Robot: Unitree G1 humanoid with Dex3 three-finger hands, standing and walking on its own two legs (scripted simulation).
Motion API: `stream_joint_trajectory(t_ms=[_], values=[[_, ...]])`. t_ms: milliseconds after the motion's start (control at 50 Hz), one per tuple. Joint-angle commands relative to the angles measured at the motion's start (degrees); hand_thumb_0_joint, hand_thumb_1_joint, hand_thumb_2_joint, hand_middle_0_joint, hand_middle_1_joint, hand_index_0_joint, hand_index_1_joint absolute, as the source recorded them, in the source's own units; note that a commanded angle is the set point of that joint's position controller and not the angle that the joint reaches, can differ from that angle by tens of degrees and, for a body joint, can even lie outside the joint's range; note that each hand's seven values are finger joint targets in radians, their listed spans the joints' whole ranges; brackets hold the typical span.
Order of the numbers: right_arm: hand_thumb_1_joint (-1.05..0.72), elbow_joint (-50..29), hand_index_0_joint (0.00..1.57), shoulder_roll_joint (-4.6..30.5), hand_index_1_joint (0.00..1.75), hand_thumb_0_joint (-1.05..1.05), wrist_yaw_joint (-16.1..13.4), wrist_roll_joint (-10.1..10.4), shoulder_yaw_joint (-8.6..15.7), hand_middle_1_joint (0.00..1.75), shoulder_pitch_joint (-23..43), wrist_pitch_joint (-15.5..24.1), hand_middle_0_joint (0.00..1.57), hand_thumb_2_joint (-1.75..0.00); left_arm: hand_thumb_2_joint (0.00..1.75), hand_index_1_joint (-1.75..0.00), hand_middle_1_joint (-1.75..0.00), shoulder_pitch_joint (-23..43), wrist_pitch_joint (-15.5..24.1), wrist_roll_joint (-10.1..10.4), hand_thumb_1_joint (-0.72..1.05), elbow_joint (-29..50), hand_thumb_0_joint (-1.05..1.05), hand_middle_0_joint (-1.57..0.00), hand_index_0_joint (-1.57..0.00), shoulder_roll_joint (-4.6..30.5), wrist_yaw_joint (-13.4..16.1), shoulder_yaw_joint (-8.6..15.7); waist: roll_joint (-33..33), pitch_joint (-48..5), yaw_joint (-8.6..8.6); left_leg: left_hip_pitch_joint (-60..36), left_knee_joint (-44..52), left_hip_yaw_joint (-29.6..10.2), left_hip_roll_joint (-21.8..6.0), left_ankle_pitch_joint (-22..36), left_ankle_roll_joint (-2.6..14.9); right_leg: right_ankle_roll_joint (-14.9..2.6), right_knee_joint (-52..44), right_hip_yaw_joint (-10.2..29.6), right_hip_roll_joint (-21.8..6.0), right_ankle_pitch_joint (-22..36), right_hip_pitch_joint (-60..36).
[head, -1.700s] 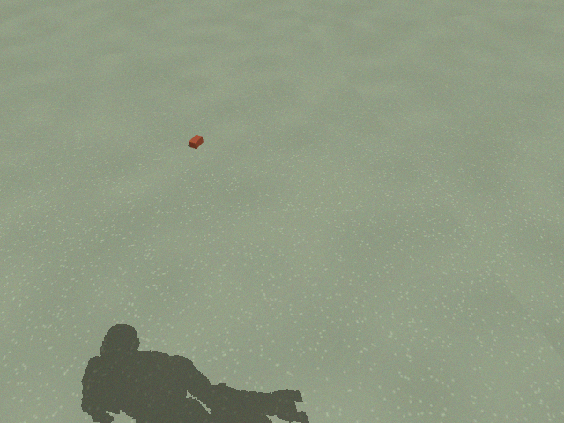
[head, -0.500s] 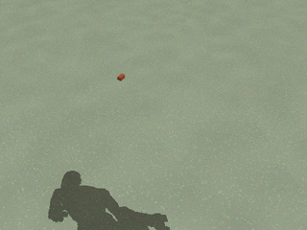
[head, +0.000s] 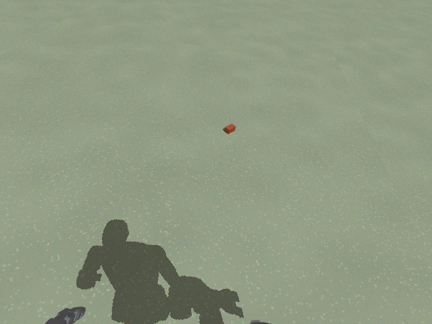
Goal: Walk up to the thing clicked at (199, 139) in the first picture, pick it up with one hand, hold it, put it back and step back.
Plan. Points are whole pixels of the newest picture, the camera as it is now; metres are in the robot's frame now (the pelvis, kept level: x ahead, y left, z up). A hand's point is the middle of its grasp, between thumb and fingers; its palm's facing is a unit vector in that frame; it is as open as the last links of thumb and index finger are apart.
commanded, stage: walk up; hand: left
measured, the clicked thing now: (229, 128) +1.63 -0.20 -0.76
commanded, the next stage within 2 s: none
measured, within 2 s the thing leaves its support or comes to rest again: neither
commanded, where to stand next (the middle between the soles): +1.53 -0.65 m, yaw +43 degrees
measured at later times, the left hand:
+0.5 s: hand (142, 263) +0.31 +0.17 -0.13, palm faces +0.29 -0.89 -0.35, open 7.4 cm
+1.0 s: hand (175, 183) +0.57 +0.12 -0.17, palm faces +0.33 -0.90 -0.28, open 7.4 cm
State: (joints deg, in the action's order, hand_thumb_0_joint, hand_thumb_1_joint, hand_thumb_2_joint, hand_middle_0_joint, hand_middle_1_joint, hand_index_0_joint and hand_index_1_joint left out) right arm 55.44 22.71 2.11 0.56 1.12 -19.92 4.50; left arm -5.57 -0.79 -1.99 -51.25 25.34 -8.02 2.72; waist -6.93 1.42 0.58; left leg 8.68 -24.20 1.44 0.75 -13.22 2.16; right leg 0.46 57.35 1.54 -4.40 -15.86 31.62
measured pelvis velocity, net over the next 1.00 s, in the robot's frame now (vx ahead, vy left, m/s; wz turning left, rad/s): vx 0.57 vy -0.18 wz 0.42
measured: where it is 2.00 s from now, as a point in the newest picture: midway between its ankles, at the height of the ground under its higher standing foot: (263, 199)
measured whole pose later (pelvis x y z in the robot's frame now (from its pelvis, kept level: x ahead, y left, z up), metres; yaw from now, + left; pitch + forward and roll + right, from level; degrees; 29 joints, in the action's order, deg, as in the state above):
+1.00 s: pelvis +0.57 -0.18 -0.02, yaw +24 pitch -3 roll +1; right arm 49.9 23.8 -1.3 -0.5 1.2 -23.9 6.6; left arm -11.1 -3.3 -2.6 -43.0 27.7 -7.6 6.0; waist -8.5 4.7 -0.1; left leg 15.1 -35.7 0.3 -4.2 -18.3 -0.7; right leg 0.7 52.9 5.2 -10.0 -16.7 33.2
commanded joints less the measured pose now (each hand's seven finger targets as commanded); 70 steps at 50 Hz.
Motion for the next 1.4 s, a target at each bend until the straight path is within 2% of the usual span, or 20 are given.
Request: stream_joint_trajectory(t_ms=[0, 160, 200, 240, 260, 280, 300, 400, 600, 640, 680, 700, 780, 860, 1000, 1080, 1120, 1160, 1240, 1380], values=[[-0.9, -4.85, 0.2, 19.8, 0.3, 0.0, -2.34, 0.16, 6.26, 0.3, 0.53, 3.78, 0.2, -0.9, 0.9, -0.3, -0.3, 4.72, 0.48, -0.97, 0.9, 4.46, 0.0, -0.2, -0.2, 13.04, -0.22, 5.43, 9.83, 0.14, -1.37, -1.75, 16.45, -17.07, -12.42, -14.84, 7.38, 2.16, -4.07, 1.73, -2.32, 8.47, 6.17], [-0.9, -6.29, 0.2, 19.65, 0.3, 0.0, -3.38, -1.25, 6.47, 0.3, -4.48, 3.47, 0.2, -0.9, 0.9, -0.3, -0.3, 16.03, 2.04, -0.37, 0.9, 9.09, 0.0, -0.2, -0.2, 8.9, -0.51, 4.87, 13.32, 3.51, 1.98, -4.19, 9.08, -14.96, -12.91, 6.19, 8.6, 0.36, -20.92, 1.38, -2.46, 5.35, 3.44], [-0.9, -7.37, 0.2, 20.15, 0.3, 0.0, -3.99, -1.86, 6.64, 0.3, -2.35, 3.01, 0.2, -0.9, 0.9, -0.3, -0.3, 12.66, 2.41, -0.37, 0.9, 8.39, 0.0, -0.2, -0.2, 9.17, -0.21, 5.39, 15.71, 0.61, -0.27, -4.5, 2.27, -14.55, -13.78, 16.79, 7.81, -0.81, -22.91, 0.33, -1.45, 0.37, -2.37], [-0.9, -9.07, 0.2, 19.16, 0.3, 0.0, -4.32, -1.93, 6.1, 0.3, 2.02, 2.69, 0.2, -0.9, 0.9, -0.3, -0.3, -2.19, 2.88, -0.34, 0.9, 4.01, 0.0, -0.2, -0.2, 11.38, 0.55, 7.15, 10.96, -5.98, -8.83, 6.47, -16.28, -10.33, -10.37, 20.56, 5.06, -2.94, -28.0, -0.99, 0.84, -0.61, -25.02], [-0.9, -9.42, 0.2, 14.21, 0.3, 0.0, -4.41, -1.74, 4.38, 0.3, 0.66, 2.86, 0.2, -0.9, 0.9, -0.3, -0.3, -13.94, 3.46, -1.14, 0.9, 1.05, 0.0, -0.2, -0.2, 16.43, 1.62, 9.28, 0.16, -12.13, -13.91, 17.19, -35.6, -6.52, -5.28, 14.44, 2.27, -3.83, -29.57, 6.72, -3.4, -8.1, -39.29], [-0.9, -11.47, 0.2, 8.4, 0.3, 0.0, -4.31, -1.31, 2.07, 0.3, -0.52, 3.25, 0.2, -0.9, 0.9, -0.3, -0.3, -18.48, 3.78, -1.44, 0.9, -0.37, 0.0, -0.2, -0.2, 22.1, 2.5, 10.37, -18.46, -12.32, -14.39, 36.22, -49.07, -0.28, 3.47, -16.51, 0.95, -2.71, -39.72, 25.28, -16.36, -20.66, -49.02], [-0.9, -10.58, 0.2, 14.41, 0.3, 0.0, -5.16, -1.42, 3.36, 0.3, -2.3, 3.03, 0.2, -0.9, 0.9, -0.3, -0.3, -12.71, 3.66, -0.78, 0.9, 0.99, 0.0, -0.2, -0.2, 23.42, 3.22, 9.72, -16.58, -13.49, -10.85, 40.96, -55.97, 0.15, 1.84, -17.59, 1.46, -9.15, -46.15, 39.88, -21.78, -17.9, -51.5], [-0.9, -5.56, 0.2, 13.86, 0.3, 0.0, -3.0, 0.09, 3.41, 0.3, -1.33, 2.46, 0.2, -0.9, 0.9, -0.3, -0.3, -3.92, 4.28, 0.37, 0.9, 4.23, 0.0, -0.2, -0.2, 11.58, 4.2, 5.93, -3.93, -0.28, -3.36, 27.02, -41.54, -4.31, -6.1, -2.41, 2.33, -5.38, -37.7, 2.2, -8.73, 20.08, -26.12], [-0.9, -7.09, 0.2, 12.68, 0.3, 0.0, -3.33, 0.24, 5.57, 0.3, -5.54, 0.85, 0.2, -0.9, 0.9, -0.3, -0.3, -5.51, 2.54, -0.18, 0.9, 10.7, 0.0, -0.2, -0.2, 11.24, 2.71, 5.21, 1.73, -2.52, -0.25, -2.57, -13.19, 8.55, 0.4, 13.02, 0.76, -6.43, -28.97, -8.53, -6.21, 20.86, -13.82], [-0.9, -6.31, 0.2, 16.58, 0.3, 0.0, -4.86, -0.81, 7.49, 0.3, -12.97, 0.92, 0.2, -0.9, 0.9, -0.3, -0.3, -8.76, 2.15, -0.35, 0.9, 11.95, 0.0, -0.2, -0.2, 8.86, 3.39, 4.24, 9.2, -6.13, 3.63, -15.38, -11.46, 0.48, -3.36, 4.62, 4.72, -4.33, -11.06, -9.61, -3.78, 23.72, -5.93], [-0.9, -9.74, 0.2, 23.9, 0.3, 0.0, -6.41, -1.6, 9.77, 0.3, -14.99, 0.92, 0.2, -0.9, 0.9, -0.3, -0.3, -15.05, 0.96, -0.53, 0.9, 12.25, 0.0, -0.2, -0.2, 8.42, 3.66, 4.23, 18.34, -11.12, 3.64, -23.6, 1.13, -43.89, -27.45, -14.77, 15.09, 0.67, 19.09, -3.81, 5.84, -18.87, 11.84], [-0.9, -11.26, 0.2, 24.02, 0.3, 0.0, -7.03, 0.67, 9.9, 0.3, -11.69, 1.06, 0.2, -0.9, 0.9, -0.3, -0.3, -14.14, 0.14, -0.37, 0.9, 12.76, 0.0, -0.2, -0.2, 15.82, 3.75, 5.76, 11.27, -12.22, 3.59, -23.97, 5.52, -53.35, -32.46, -18.11, 19.16, 0.71, 25.34, 6.17, 2.74, -14.68, 15.06], [-0.9, -11.26, 0.2, 18.28, 0.3, 0.0, -7.28, 1.14, 6.25, 0.3, -3.15, 2.59, 0.2, -0.9, 0.9, -0.3, -0.3, -7.98, 0.64, 0.02, 0.9, 11.81, 0.0, -0.2, -0.2, 13.42, 3.34, 5.97, 5.1, -1.49, -0.09, 2.74, 3.19, -21.92, -20.44, 9.91, 12.06, 0.52, 20.0, 6.03, -3.2, -6.88, 4.44], [-0.9, -10.79, 0.2, 19.34, 0.3, 0.0, -5.88, -0.21, 6.27, 0.3, -0.11, 4.11, 0.2, -0.9, 0.9, -0.3, -0.3, -11.12, -0.85, -0.22, 0.9, 11.15, 0.0, -0.2, -0.2, 10.99, 1.59, 6.01, 12.7, 2.72, -3.77, 13.83, 4.39, -8.37, -12.68, 1.27, 8.7, 0.27, 4.92, 2.62, -4.11, -1.99, -1.29], [-0.9, -9.51, 0.2, 23.8, 0.3, 0.0, -5.11, -1.7, 7.85, 0.3, 0.05, 3.82, 0.2, -0.9, 0.9, -0.3, -0.3, -3.54, -1.57, -0.47, 0.9, 12.73, 0.0, -0.2, -0.2, 10.89, -0.11, 7.09, 18.71, 1.29, -1.3, 15.64, 5.47, -10.39, -13.44, -16.27, 7.97, -0.02, -11.97, -0.89, -4.1, 1.43, -6.23], [-0.9, -9.65, 0.2, 20.4, 0.3, 0.0, -6.09, -2.07, 6.78, 0.3, 4.85, 2.02, 0.2, -0.9, 0.9, -0.3, -0.3, -14.45, -0.68, -0.62, 0.9, 8.31, 0.0, -0.2, -0.2, 12.76, 0.81, 9.05, 11.58, -4.29, -8.95, 23.6, -15.11, -4.84, -10.92, -8.39, 5.26, -1.57, -22.14, -4.11, -0.07, -2.4, -27.63], [-0.9, -9.53, 0.2, 9.45, 0.3, 0.0, -6.76, -1.37, 2.74, 0.3, -0.09, 1.53, 0.2, -0.9, 0.9, -0.3, -0.3, -23.37, 0.81, -2.3, 0.9, 6.81, 0.0, -0.2, -0.2, 19.9, 2.52, 10.69, -15.78, -4.0, -13.51, 44.14, -49.93, -1.1, 2.78, -22.31, 1.22, -1.87, -37.12, 19.3, -12.11, -15.93, -35.54], [-0.9, -7.52, 0.2, 15.84, 0.3, 0.0, -8.38, -1.66, 4.88, 0.3, -1.99, 1.05, 0.2, -0.9, 0.9, -0.3, -0.3, -9.47, 1.3, -0.04, 0.9, 10.51, 0.0, -0.2, -0.2, 22.18, 3.88, 10.47, -13.14, -1.82, -5.44, 41.26, -54.83, -4.93, -3.85, -16.11, 0.84, -7.31, -48.09, 33.37, -19.57, -23.62, -27.19], [-0.9, -2.39, 0.2, 16.73, 0.3, 0.0, -6.49, 0.33, 4.79, 0.3, -4.59, 1.44, 0.2, -0.9, 0.9, -0.3, -0.3, -6.34, 1.95, -0.18, 0.9, 10.14, 0.0, -0.2, -0.2, 13.7, 4.19, 7.5, -6.98, 3.01, -2.21, 30.47, -41.36, -4.24, -4.61, -6.38, 0.61, -7.5, -38.64, 6.32, -8.37, -1.53, -18.93], [-0.9, -5.83, 0.2, 12.77, 0.3, 0.0, -5.88, 0.01, 3.1, 0.3, -1.11, 1.63, 0.2, -0.9, 0.9, -0.3, -0.3, -10.6, 1.62, -1.29, 0.9, 13.21, 0.0, -0.2, -0.2, 9.95, 4.35, 5.87, -4.02, 1.04, -4.89, 23.06, -19.07, 3.59, -2.39, 0.09, 0.82, -9.74, -34.06, 0.62, -9.78, 26.29, -24.73]])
